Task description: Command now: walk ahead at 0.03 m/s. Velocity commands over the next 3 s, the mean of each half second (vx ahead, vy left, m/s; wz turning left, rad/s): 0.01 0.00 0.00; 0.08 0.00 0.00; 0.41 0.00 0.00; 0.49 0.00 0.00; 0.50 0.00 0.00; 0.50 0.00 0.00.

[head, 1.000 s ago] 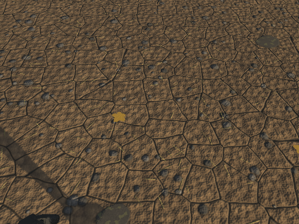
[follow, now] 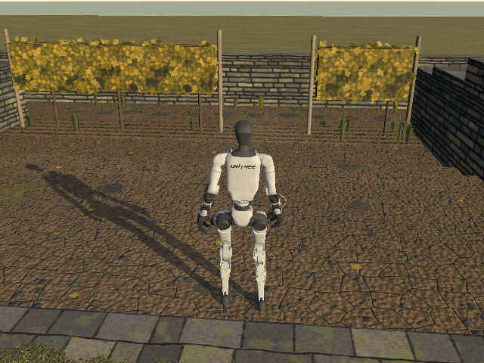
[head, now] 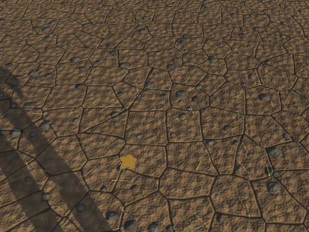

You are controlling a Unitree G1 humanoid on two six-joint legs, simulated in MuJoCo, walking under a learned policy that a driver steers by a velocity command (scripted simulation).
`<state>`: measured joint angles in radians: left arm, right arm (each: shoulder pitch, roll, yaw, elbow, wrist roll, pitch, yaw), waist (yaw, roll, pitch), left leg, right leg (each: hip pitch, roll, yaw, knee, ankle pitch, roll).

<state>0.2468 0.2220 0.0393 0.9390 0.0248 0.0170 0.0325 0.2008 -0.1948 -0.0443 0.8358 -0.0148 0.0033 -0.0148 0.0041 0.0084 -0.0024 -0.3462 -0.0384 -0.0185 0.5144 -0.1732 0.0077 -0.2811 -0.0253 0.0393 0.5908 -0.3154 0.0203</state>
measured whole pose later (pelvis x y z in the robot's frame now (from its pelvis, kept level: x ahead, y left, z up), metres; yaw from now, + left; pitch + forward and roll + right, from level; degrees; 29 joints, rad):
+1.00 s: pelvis +0.07 -0.01 +0.01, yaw +1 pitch -1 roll +0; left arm 0.37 0.24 0.06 1.07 -0.02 -0.04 0.03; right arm 0.19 -0.23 -0.06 1.08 0.03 -0.04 -0.01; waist 0.03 -0.02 0.00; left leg -0.35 0.02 0.04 0.77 -0.45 0.05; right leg -0.07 0.00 0.01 0.43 -0.35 -0.02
